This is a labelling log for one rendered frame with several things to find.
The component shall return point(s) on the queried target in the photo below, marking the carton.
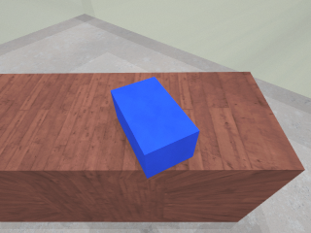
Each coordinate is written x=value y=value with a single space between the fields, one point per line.
x=158 y=130

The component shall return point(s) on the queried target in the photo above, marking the pedestal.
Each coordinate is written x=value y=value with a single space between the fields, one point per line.
x=64 y=156

